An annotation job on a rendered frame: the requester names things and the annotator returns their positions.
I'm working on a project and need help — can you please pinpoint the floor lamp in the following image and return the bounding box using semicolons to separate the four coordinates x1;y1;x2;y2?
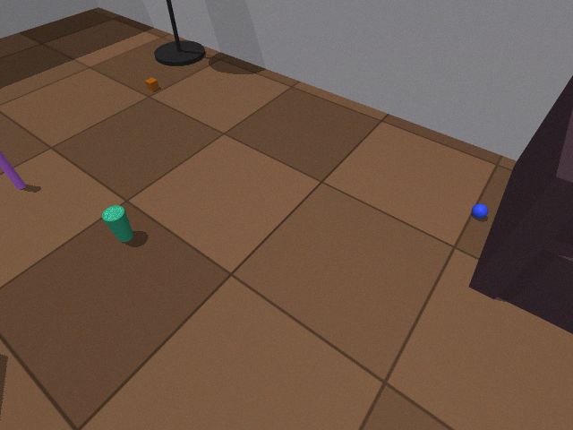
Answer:
154;0;205;66

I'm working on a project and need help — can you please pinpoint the armchair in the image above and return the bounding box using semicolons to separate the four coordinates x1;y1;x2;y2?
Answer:
469;75;573;334

